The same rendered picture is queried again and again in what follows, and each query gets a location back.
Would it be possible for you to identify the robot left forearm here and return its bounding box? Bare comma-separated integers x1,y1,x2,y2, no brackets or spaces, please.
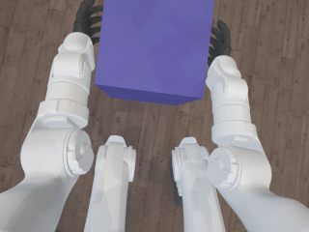
20,32,96,167

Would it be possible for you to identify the left robot upper arm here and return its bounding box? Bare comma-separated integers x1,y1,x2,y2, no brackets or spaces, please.
0,127,94,232

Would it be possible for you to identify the robot left hand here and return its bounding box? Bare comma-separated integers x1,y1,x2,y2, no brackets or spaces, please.
72,0,103,45

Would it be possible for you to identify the robot left shin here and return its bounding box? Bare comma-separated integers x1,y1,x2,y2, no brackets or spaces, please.
95,135,126,173

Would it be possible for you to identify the robot right hand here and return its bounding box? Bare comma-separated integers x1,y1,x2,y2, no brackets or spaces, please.
208,19,232,67

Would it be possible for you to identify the robot right forearm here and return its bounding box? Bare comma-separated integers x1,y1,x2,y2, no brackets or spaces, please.
206,55,267,157

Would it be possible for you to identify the carton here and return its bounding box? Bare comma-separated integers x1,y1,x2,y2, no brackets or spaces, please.
95,0,214,106

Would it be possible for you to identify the right robot upper arm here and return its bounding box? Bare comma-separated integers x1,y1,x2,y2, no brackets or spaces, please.
206,144,309,232

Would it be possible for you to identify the robot right foot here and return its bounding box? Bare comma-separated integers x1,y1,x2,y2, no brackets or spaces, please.
169,156,183,206

